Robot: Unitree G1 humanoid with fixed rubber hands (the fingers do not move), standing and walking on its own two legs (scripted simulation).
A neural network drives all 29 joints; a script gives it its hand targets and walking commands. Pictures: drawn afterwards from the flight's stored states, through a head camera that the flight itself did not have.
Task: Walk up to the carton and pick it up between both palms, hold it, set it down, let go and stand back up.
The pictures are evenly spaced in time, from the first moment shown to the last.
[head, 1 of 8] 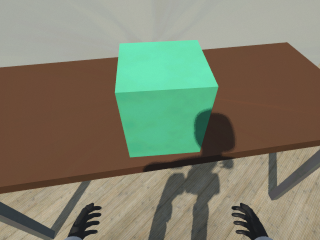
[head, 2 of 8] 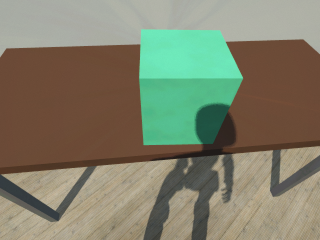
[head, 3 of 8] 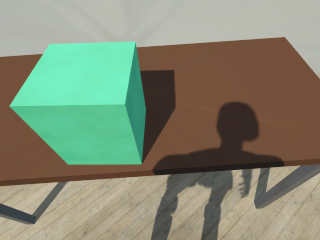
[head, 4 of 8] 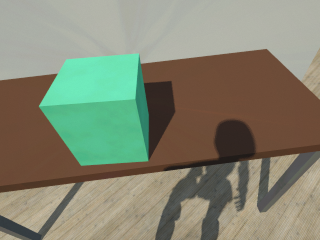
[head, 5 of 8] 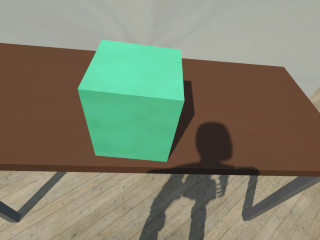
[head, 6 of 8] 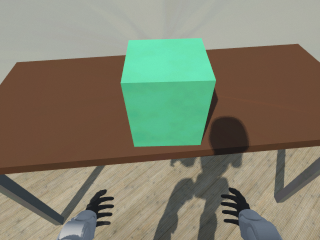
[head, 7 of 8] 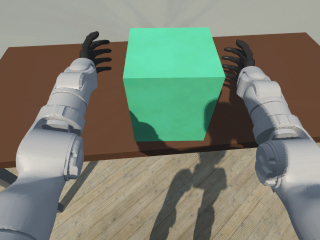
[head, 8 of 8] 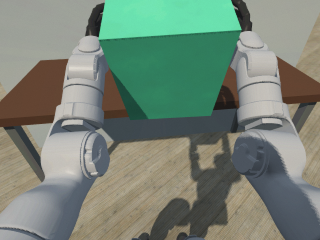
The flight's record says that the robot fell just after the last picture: yes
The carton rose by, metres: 0.17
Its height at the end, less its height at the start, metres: +0.17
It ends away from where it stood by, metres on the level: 0.33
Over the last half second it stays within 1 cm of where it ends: no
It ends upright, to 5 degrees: no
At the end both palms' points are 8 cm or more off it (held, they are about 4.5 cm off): no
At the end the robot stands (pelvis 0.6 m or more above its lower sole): yes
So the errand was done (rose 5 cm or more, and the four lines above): no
